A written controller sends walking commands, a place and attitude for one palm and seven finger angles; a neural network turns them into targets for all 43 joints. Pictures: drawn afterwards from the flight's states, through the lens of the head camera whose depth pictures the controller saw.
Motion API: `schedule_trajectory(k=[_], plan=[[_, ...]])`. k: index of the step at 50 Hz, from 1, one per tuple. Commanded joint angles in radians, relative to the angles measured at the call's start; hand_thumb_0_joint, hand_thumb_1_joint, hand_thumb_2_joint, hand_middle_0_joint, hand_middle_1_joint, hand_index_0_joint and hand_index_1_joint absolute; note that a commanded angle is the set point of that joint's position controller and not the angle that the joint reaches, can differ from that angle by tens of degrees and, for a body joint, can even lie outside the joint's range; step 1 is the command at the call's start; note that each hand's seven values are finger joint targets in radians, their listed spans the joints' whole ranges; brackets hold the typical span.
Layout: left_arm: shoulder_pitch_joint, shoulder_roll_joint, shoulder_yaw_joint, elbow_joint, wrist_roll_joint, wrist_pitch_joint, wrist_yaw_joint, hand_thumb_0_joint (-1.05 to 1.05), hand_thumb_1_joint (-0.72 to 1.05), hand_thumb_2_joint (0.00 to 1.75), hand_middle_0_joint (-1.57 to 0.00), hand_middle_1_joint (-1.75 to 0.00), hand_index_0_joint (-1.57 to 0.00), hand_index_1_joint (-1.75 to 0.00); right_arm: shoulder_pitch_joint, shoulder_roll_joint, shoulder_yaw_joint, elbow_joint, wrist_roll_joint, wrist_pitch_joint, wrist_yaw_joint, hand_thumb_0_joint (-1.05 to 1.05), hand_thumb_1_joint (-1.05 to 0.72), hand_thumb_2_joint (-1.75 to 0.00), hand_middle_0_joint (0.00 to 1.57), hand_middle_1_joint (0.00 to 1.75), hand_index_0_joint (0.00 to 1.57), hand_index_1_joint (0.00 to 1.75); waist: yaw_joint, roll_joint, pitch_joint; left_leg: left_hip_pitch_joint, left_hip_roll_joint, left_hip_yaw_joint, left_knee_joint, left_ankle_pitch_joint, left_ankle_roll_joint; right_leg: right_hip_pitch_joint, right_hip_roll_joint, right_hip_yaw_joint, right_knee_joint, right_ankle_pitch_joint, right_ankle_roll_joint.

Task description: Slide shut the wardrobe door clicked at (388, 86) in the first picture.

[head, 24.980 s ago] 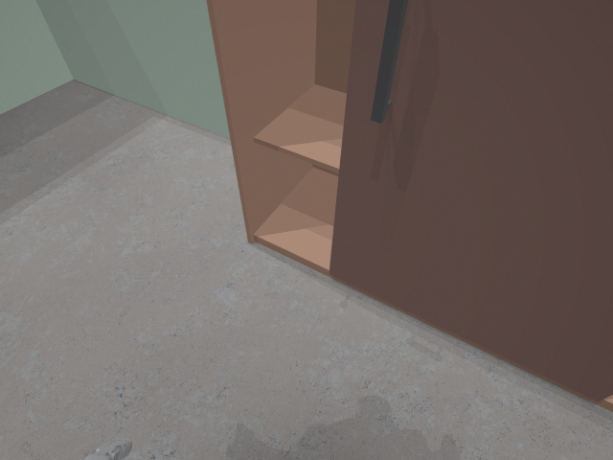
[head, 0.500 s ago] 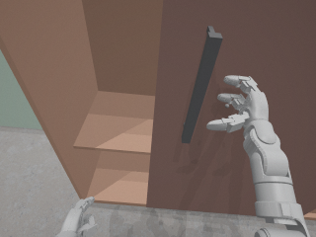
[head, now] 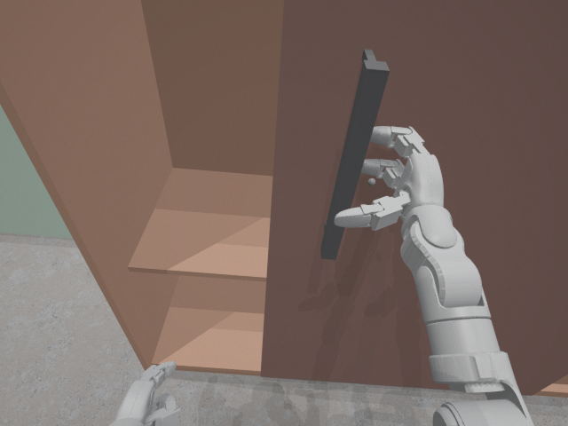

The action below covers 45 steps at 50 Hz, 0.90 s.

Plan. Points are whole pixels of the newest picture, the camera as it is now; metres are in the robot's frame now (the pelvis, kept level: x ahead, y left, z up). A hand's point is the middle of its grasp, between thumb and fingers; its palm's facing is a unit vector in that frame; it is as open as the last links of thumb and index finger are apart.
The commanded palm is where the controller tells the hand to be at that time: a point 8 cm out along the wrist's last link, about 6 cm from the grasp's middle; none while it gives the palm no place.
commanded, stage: feel for the door with the fingertips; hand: right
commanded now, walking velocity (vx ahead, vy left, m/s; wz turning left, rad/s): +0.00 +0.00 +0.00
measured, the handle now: (345, 170) +0.42 -0.06 +0.18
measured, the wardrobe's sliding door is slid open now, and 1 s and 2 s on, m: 0.37 0.37 0.37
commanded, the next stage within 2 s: slide the fingers in behind the handle in 0.42 s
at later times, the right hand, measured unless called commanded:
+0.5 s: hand (366, 178) +0.39 -0.08 +0.20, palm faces +0.03 +1.00 +0.00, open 13.7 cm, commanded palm +0.38 -0.13 +0.20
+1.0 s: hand (347, 184) +0.37 -0.05 +0.20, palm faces -0.04 +1.00 +0.01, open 13.9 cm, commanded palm +0.35 -0.11 +0.20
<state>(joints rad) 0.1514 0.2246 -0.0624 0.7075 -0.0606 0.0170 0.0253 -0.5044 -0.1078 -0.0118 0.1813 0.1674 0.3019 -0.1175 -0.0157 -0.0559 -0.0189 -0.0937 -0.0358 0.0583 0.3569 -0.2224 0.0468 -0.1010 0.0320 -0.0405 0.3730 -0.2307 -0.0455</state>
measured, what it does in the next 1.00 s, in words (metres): stands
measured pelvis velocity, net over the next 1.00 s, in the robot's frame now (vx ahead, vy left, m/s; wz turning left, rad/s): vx -0.02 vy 0.01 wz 0.01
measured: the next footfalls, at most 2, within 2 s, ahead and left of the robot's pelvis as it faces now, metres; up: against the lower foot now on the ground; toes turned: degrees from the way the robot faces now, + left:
none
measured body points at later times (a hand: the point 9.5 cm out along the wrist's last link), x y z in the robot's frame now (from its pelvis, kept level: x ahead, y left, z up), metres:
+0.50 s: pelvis -0.01 +0.01 +0.00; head -0.03 +0.04 +0.45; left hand +0.15 +0.24 -0.11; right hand +0.38 -0.13 +0.20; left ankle -0.02 +0.09 -0.75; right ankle -0.02 -0.09 -0.75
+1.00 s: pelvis -0.02 +0.01 +0.00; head -0.04 +0.03 +0.45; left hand +0.14 +0.23 -0.11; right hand +0.37 -0.11 +0.20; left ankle -0.02 +0.09 -0.75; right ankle -0.02 -0.09 -0.75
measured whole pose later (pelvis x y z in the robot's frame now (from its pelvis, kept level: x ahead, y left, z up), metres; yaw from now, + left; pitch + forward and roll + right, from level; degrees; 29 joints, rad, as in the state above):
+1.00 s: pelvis -0.02 +0.01 +0.00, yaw +0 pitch -3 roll +0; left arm 0.18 0.24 -0.05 0.73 -0.07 -0.05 0.03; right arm -0.57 -0.07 0.00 0.34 0.18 0.20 -0.11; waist 0.00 -0.07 -0.01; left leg -0.11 -0.04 0.05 0.34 -0.19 0.05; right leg -0.12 0.02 -0.04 0.36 -0.20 -0.04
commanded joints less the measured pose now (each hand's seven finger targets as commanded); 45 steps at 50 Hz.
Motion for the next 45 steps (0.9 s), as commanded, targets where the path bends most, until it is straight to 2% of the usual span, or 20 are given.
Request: schedule_trajectory(k=[1, 3, 8, 11, 12, 14, 16, 21, 23, 24, 26, 27, 29, 33, 36, 39, 40, 41, 42, 45], plan=[[-0.162, 0.116, 0.039, -0.154, 0.001, -0.039, 0.020, 0.00, 0.90, 0.90, -0.20, -0.30, -0.20, -0.30, -0.442, -0.101, -0.054, -0.169, 0.020, -0.031, 0.009, 0.00, 0.50, -0.30, 0.30, 1.20, 0.30, 1.20, 0.011, 0.100, -0.211, 0.009, 0.032, -0.051, -0.045, 0.260, -0.015, 0.089, -0.040, 0.067, -0.014, 0.261, 0.007], [-0.163, 0.109, 0.036, -0.158, 0.001, -0.041, 0.024, 0.00, 0.90, 0.90, -0.20, -0.30, -0.20, -0.30, -0.491, -0.071, -0.030, -0.175, 0.025, -0.036, 0.009, 0.00, 0.50, -0.30, 0.30, 1.20, 0.30, 1.20, 0.020, 0.096, -0.225, 0.009, 0.033, -0.053, -0.043, 0.255, -0.015, 0.096, -0.038, 0.071, -0.015, 0.255, 0.005], [-0.149, 0.110, 0.041, -0.152, 0.007, -0.053, 0.024, 0.00, 0.90, 0.90, -0.20, -0.30, -0.20, -0.30, -0.516, -0.124, -0.087, -0.185, 0.027, -0.086, -0.008, 0.00, 0.50, -0.30, 0.30, 1.20, 0.30, 1.20, 0.008, 0.113, -0.288, 0.050, 0.035, -0.061, -0.035, 0.298, -0.018, 0.106, -0.038, 0.066, -0.014, 0.289, 0.002], [-0.144, 0.115, 0.043, -0.143, 0.003, -0.053, 0.025, 0.00, 0.90, 0.90, -0.20, -0.30, -0.20, -0.30, -0.523, -0.148, -0.097, -0.156, 0.023, -0.102, -0.001, 0.00, 0.50, -0.30, 0.30, 1.20, 0.30, 1.20, 0.010, 0.133, -0.274, 0.058, 0.037, -0.067, -0.041, 0.308, -0.021, 0.088, -0.036, 0.058, -0.013, 0.277, -0.002], [-0.145, 0.109, 0.042, -0.147, 0.003, -0.055, 0.024, 0.00, 0.90, 0.90, -0.20, -0.30, -0.20, -0.30, -0.559, -0.122, -0.069, -0.180, 0.018, -0.110, 0.001, 0.00, 0.50, -0.30, 0.30, 1.20, 0.30, 1.20, 0.020, 0.087, -0.280, 0.047, 0.040, -0.067, -0.041, 0.304, -0.020, 0.105, -0.036, 0.055, -0.015, 0.276, -0.002], [-0.141, 0.105, 0.045, -0.150, 0.001, -0.067, 0.021, 0.00, 0.90, 0.90, -0.20, -0.30, -0.20, -0.30, -0.576, -0.098, -0.044, -0.194, 0.012, -0.120, 0.001, 0.00, 0.50, -0.30, 0.30, 1.20, 0.30, 1.20, 0.023, 0.058, -0.290, 0.032, 0.037, -0.066, -0.036, 0.306, -0.019, 0.131, -0.038, 0.061, -0.008, 0.292, 0.000], [-0.136, 0.108, 0.045, -0.139, -0.001, -0.064, 0.020, 0.00, 0.90, 0.90, -0.20, -0.30, -0.20, -0.30, -0.578, -0.092, -0.031, -0.165, 0.011, -0.121, 0.002, 0.00, 0.50, -0.30, 0.30, 1.20, 0.30, 1.20, 0.027, 0.052, -0.271, 0.020, 0.035, -0.063, -0.042, 0.296, -0.017, 0.128, -0.039, 0.061, -0.007, 0.285, 0.001], [-0.129, 0.119, 0.044, -0.120, -0.002, -0.065, 0.035, 0.00, 0.90, 0.90, -0.20, -0.30, -0.20, -0.30, -0.617, -0.138, -0.091, -0.056, 0.029, -0.111, 0.003, 0.00, 0.50, -0.30, 0.30, 1.20, 0.30, 1.20, 0.033, 0.148, -0.224, 0.024, 0.036, -0.072, -0.072, 0.232, -0.028, 0.066, -0.033, 0.059, -0.022, 0.193, -0.009], [-0.127, 0.116, 0.040, -0.115, -0.004, -0.068, 0.039, 0.00, 0.90, 0.90, -0.20, -0.30, -0.20, -0.30, -0.671, -0.105, -0.056, -0.018, 0.029, -0.114, 0.010, 0.00, 0.50, -0.30, 0.30, 1.20, 0.30, 1.20, 0.049, 0.129, -0.188, -0.007, 0.039, -0.077, -0.083, 0.175, -0.032, 0.054, -0.031, 0.059, -0.028, 0.142, -0.011], [-0.119, 0.117, 0.042, -0.111, -0.004, -0.073, 0.041, 0.00, 0.90, 0.90, -0.20, -0.30, -0.20, -0.30, -0.686, -0.127, -0.080, -0.007, 0.030, -0.121, 0.007, 0.00, 0.50, -0.30, 0.30, 1.20, 0.30, 1.20, 0.049, 0.139, -0.199, -0.008, 0.039, -0.080, -0.085, 0.164, -0.031, 0.056, -0.032, 0.062, -0.027, 0.136, -0.012], [-0.113, 0.120, 0.042, -0.101, -0.006, -0.076, 0.042, 0.00, 0.90, 0.90, -0.20, -0.30, -0.20, -0.30, -0.696, -0.140, -0.083, 0.028, 0.026, -0.130, 0.006, 0.00, 0.50, -0.30, 0.30, 1.20, 0.30, 1.20, 0.047, 0.107, -0.192, -0.018, 0.041, -0.084, -0.092, 0.136, -0.030, 0.049, -0.030, 0.061, -0.027, 0.118, -0.012], [-0.111, 0.116, 0.040, -0.103, -0.006, -0.079, 0.042, 0.00, 0.90, 0.90, -0.20, -0.30, -0.20, -0.30, -0.729, -0.119, -0.057, 0.024, 0.022, -0.137, 0.008, 0.00, 0.50, -0.30, 0.30, 1.20, 0.30, 1.20, 0.055, 0.078, -0.205, -0.022, 0.043, -0.085, -0.091, 0.121, -0.030, 0.054, -0.028, 0.062, -0.028, 0.107, -0.011], [-0.105, 0.109, 0.040, -0.105, -0.008, -0.089, 0.041, 0.00, 0.90, 0.90, -0.20, -0.30, -0.20, -0.30, -0.737, -0.083, -0.029, 0.036, 0.019, -0.147, 0.008, 0.00, 0.50, -0.30, 0.30, 1.20, 0.30, 1.20, 0.059, 0.071, -0.215, -0.035, 0.041, -0.080, -0.087, 0.116, -0.028, 0.070, -0.030, 0.067, -0.026, 0.106, -0.011], [-0.096, 0.114, 0.045, -0.107, -0.006, -0.101, 0.041, 0.00, 0.90, 0.90, -0.20, -0.30, -0.20, -0.30, -0.694, -0.118, -0.068, 0.058, 0.024, -0.169, 0.012, 0.00, 0.50, -0.30, 0.30, 1.20, 0.30, 1.20, 0.043, 0.142, -0.248, 0.009, 0.042, -0.085, -0.086, 0.123, -0.033, 0.048, -0.028, 0.069, -0.034, 0.106, -0.016], [-0.101, 0.121, 0.047, -0.103, -0.011, -0.109, 0.037, 0.00, 0.90, 0.90, -0.20, -0.30, -0.20, -0.30, -0.681, -0.138, -0.076, 0.074, 0.032, -0.177, 0.023, 0.00, 0.50, -0.30, 0.30, 1.20, 0.30, 1.20, 0.031, 0.146, -0.236, 0.019, 0.046, -0.083, -0.090, 0.134, -0.030, 0.030, -0.026, 0.068, -0.037, 0.108, -0.014], [-0.108, 0.110, 0.044, -0.125, -0.012, -0.123, 0.033, 0.00, 0.90, 0.90, -0.20, -0.30, -0.20, -0.30, -0.651, -0.097, -0.051, 0.019, 0.026, -0.195, 0.030, 0.00, 0.50, -0.30, 0.30, 1.20, 0.30, 1.20, 0.029, 0.088, -0.245, 0.008, 0.041, -0.079, -0.082, 0.129, -0.027, 0.064, -0.031, 0.065, -0.041, 0.115, -0.013], [-0.111, 0.106, 0.042, -0.129, -0.013, -0.127, 0.030, 0.00, 0.90, 0.90, -0.20, -0.30, -0.20, -0.30, -0.631, -0.063, -0.020, 0.015, 0.026, -0.194, 0.034, 0.00, 0.50, -0.30, 0.30, 1.20, 0.30, 1.20, 0.031, 0.080, -0.236, -0.006, 0.039, -0.076, -0.080, 0.134, -0.027, 0.075, -0.032, 0.066, -0.038, 0.123, -0.012], [-0.106, 0.112, 0.045, -0.124, -0.013, -0.130, 0.026, 0.00, 0.90, 0.90, -0.20, -0.30, -0.20, -0.30, -0.626, -0.078, -0.028, 0.002, 0.027, -0.198, 0.030, 0.00, 0.50, -0.30, 0.30, 1.20, 0.30, 1.20, 0.025, 0.083, -0.244, -0.003, 0.039, -0.071, -0.079, 0.136, -0.023, 0.079, -0.035, 0.071, -0.039, 0.134, -0.009], [-0.110, 0.106, 0.044, -0.134, -0.011, -0.134, 0.022, 0.00, 0.90, 0.90, -0.20, -0.30, -0.20, -0.30, -0.606, -0.050, -0.005, -0.025, 0.025, -0.200, 0.032, 0.00, 0.50, -0.30, 0.30, 1.20, 0.30, 1.20, 0.026, 0.068, -0.242, -0.007, 0.038, -0.071, -0.076, 0.139, -0.024, 0.089, -0.037, 0.071, -0.040, 0.137, -0.009], [-0.120, 0.111, 0.047, -0.145, -0.010, -0.136, 0.016, 0.00, 0.90, 0.90, -0.20, -0.30, -0.20, -0.30, -0.534, -0.079, -0.040, -0.063, 0.025, -0.191, 0.023, 0.00, 0.50, -0.30, 0.30, 1.20, 0.30, 1.20, 0.009, 0.119, -0.248, 0.015, 0.036, -0.067, -0.072, 0.159, -0.025, 0.081, -0.040, 0.069, -0.042, 0.155, -0.008]])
